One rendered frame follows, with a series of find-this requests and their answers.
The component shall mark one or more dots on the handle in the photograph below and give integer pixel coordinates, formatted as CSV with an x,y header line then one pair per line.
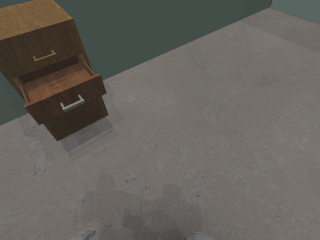
x,y
73,105
45,58

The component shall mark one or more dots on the left robot hand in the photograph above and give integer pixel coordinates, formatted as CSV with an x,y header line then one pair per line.
x,y
85,234

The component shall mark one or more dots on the drawer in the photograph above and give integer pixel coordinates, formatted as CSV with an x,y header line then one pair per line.
x,y
44,89

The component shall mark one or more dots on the cabinet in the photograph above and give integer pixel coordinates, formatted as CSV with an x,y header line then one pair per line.
x,y
35,29

